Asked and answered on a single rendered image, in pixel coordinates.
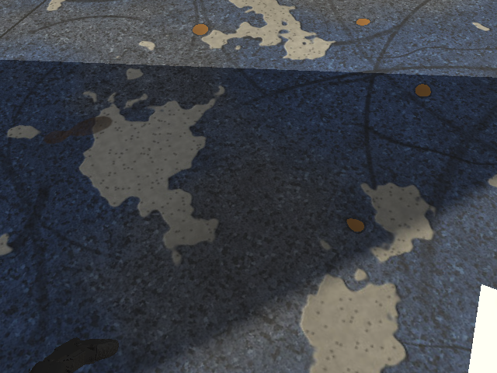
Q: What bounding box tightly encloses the left robot hand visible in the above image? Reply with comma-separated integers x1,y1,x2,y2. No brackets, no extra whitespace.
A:
29,337,119,373

